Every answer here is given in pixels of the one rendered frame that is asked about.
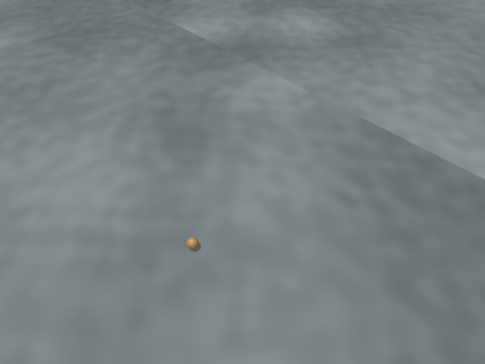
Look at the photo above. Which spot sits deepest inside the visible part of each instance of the ball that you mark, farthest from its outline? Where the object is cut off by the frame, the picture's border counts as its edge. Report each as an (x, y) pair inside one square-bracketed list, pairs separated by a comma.
[(192, 242)]

